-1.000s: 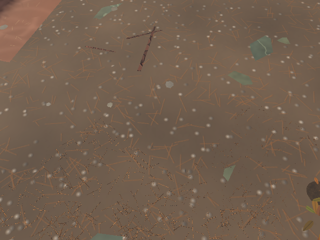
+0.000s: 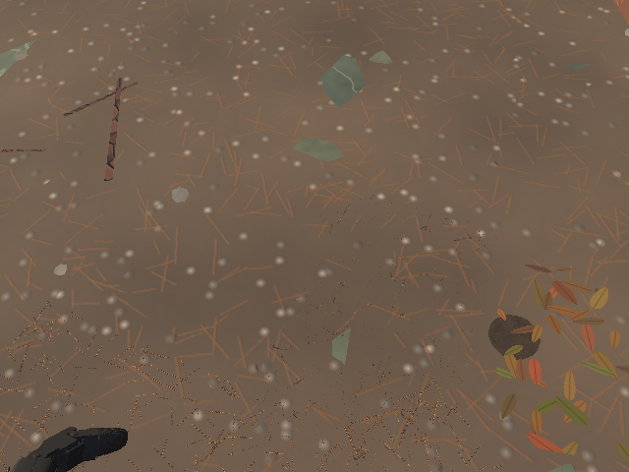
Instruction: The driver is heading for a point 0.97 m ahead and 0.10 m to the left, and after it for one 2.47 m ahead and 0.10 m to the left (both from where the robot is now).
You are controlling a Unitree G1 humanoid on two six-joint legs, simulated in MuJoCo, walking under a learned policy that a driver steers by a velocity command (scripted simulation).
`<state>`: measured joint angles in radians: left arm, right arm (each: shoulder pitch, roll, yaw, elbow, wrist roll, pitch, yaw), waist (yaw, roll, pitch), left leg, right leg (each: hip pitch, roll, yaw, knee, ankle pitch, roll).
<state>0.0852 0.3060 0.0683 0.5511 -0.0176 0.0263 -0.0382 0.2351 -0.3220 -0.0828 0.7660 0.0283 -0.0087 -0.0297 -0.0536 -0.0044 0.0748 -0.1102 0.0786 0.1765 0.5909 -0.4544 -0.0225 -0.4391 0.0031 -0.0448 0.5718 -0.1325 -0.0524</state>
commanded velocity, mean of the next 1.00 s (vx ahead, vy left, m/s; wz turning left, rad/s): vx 0.20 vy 0.00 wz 0.01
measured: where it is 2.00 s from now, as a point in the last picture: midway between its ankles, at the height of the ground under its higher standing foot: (275, 400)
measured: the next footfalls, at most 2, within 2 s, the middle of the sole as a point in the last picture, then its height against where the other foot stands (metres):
left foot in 0.42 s outside the picture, level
left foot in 1.12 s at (256, 458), level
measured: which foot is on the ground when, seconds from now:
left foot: down 0.00-0.00, up 0.02-0.40, down 0.42-0.68, up 0.70-1.00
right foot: down 0.00-1.00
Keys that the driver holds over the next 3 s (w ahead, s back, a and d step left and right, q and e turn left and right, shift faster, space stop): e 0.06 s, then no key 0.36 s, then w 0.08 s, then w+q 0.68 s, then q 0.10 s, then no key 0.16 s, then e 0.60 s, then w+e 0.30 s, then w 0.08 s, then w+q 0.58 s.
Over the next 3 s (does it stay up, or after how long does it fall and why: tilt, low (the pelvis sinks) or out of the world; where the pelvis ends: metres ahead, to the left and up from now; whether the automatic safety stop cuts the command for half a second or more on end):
stays up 0.86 0.01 -0.01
